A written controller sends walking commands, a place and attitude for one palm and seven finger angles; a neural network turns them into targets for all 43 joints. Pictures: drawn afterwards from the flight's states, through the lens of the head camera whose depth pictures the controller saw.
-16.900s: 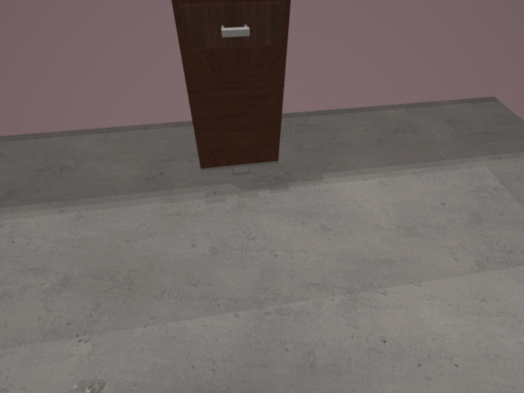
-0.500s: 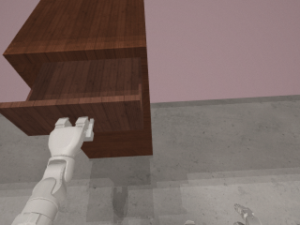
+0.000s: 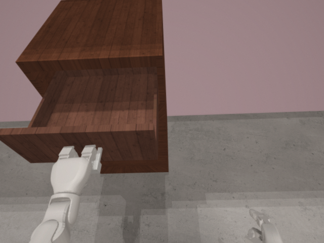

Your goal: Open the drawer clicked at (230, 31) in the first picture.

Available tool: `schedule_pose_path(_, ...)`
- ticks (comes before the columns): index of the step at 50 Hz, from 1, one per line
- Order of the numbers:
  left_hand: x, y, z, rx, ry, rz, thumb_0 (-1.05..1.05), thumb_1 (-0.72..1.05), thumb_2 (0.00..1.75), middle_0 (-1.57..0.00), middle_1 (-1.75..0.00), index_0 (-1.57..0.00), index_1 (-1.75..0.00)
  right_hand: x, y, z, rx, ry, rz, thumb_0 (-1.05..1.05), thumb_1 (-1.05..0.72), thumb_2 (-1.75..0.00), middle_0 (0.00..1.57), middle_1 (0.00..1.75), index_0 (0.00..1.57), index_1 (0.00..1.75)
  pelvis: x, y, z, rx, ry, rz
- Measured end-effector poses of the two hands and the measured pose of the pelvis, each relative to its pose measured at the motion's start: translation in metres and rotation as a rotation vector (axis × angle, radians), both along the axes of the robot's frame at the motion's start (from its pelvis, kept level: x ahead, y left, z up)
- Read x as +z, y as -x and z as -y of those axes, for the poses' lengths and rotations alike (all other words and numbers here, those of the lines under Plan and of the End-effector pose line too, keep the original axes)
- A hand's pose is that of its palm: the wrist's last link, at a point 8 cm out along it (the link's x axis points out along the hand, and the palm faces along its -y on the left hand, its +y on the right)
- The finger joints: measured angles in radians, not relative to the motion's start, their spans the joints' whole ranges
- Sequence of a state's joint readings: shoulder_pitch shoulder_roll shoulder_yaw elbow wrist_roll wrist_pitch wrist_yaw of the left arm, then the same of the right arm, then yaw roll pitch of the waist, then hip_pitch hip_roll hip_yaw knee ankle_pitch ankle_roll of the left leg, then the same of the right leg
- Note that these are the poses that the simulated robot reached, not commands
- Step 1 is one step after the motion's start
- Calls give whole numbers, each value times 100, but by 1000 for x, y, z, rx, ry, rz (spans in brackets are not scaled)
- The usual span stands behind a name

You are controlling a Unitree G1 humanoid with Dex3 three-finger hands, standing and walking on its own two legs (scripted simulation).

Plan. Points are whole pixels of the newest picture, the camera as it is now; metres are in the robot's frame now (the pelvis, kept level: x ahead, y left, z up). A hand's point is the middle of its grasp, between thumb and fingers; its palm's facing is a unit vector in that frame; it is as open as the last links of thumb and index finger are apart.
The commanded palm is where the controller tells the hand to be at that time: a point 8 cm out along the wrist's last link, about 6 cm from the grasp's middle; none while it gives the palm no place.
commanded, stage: pull the drawer open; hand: left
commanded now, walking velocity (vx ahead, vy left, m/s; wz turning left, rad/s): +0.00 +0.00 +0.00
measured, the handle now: (81, 159) +0.31 +0.25 +0.00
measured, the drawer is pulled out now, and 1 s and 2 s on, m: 0.24 0.30 0.28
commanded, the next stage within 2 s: open the thumb to release the handle in 0.94 s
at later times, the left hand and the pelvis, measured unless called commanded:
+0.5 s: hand (76, 203) +0.21 +0.24 -0.02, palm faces -0.01 -0.04 -1.00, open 5.8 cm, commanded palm +0.17 +0.24 +0.03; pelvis +0.00 -0.01 +0.00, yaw +0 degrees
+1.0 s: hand (76, 204) +0.20 +0.23 -0.02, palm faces -0.01 -0.07 -1.00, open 5.7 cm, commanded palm +0.15 +0.24 +0.03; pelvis +0.02 +0.00 -0.01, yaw -2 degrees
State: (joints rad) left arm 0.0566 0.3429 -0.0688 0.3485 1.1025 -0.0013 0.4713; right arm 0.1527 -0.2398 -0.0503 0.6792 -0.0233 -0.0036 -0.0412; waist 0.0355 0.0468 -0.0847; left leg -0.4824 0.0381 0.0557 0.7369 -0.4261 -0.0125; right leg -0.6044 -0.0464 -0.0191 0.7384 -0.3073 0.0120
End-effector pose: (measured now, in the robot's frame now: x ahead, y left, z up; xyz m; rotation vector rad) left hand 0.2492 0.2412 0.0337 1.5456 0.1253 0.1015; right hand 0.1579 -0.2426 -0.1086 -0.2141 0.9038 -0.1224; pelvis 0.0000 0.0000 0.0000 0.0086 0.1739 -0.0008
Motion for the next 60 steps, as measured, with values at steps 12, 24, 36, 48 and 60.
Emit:
schedule_pose_path(12,1,31,3,15,15,-4,4,68,84,-35,-135,-42,-135,8,-19,-2,24,-7,62,1,-91,-89,20,30,20,30,0,-2,3,-6,-2,12)
schedule_pose_path(24,0,62,7,27,16,1,5,68,84,-35,-135,-42,-135,9,-31,-8,57,-17,94,1,-91,-89,20,30,20,30,-4,0,6,-4,-3,18)
schedule_pose_path(36,2,62,7,36,38,-12,6,69,78,-32,-135,-42,-135,13,-31,-7,44,-26,100,1,-91,-89,20,30,20,30,-5,-6,6,-25,-1,10)
schedule_pose_path(48,2,64,6,19,52,-1,6,70,75,-30,-135,-42,-135,8,-35,-1,40,-12,63,1,-91,-89,20,30,20,30,-12,-20,0,-37,7,-31)
schedule_pose_path(60,0,57,8,56,32,55,2,65,78,-36,-134,-41,-134,-6,-50,-19,77,-31,52,1,-91,-89,20,30,20,30,-16,-19,-1,-8,11,-32)
